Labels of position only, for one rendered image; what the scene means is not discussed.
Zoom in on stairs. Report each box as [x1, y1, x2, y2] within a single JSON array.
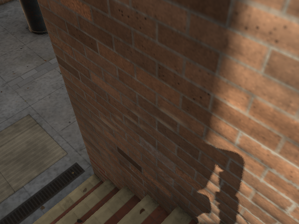
[[33, 174, 222, 224]]

